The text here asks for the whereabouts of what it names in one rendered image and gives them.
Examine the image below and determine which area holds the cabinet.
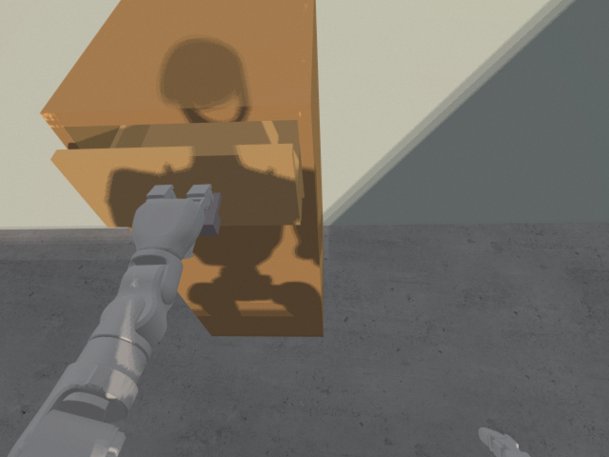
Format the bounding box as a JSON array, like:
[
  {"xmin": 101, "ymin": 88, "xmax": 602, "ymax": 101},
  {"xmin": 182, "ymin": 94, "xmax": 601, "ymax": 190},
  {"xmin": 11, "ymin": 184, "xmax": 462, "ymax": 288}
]
[{"xmin": 40, "ymin": 0, "xmax": 324, "ymax": 337}]

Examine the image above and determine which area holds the handle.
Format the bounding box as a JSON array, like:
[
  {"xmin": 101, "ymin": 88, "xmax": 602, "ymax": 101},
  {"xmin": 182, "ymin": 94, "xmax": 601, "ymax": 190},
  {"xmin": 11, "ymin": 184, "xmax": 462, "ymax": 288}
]
[{"xmin": 199, "ymin": 192, "xmax": 222, "ymax": 236}]

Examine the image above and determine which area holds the left robot hand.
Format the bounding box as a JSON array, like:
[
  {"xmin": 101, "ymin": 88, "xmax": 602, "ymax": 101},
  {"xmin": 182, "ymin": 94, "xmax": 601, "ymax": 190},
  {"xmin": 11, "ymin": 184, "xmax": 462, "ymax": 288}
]
[{"xmin": 132, "ymin": 184, "xmax": 214, "ymax": 261}]

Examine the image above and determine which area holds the right robot hand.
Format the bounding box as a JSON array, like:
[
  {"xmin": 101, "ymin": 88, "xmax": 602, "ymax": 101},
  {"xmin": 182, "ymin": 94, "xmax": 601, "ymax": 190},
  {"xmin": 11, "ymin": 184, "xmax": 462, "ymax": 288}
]
[{"xmin": 479, "ymin": 427, "xmax": 530, "ymax": 457}]

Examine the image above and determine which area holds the robot left forearm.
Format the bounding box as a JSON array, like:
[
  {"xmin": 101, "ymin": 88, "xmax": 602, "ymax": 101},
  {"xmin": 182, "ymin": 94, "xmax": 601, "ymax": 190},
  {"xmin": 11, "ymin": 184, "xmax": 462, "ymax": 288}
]
[{"xmin": 8, "ymin": 248, "xmax": 183, "ymax": 457}]

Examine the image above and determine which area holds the robot left upper arm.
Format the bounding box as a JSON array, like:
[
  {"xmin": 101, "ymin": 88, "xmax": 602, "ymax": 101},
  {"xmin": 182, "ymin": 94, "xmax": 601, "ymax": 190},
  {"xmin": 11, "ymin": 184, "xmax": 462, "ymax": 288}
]
[{"xmin": 19, "ymin": 409, "xmax": 126, "ymax": 457}]

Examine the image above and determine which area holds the drawer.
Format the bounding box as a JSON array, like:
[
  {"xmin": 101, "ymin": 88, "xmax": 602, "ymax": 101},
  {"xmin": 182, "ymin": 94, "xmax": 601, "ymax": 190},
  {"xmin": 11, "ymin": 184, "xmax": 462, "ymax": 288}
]
[{"xmin": 50, "ymin": 120, "xmax": 303, "ymax": 228}]

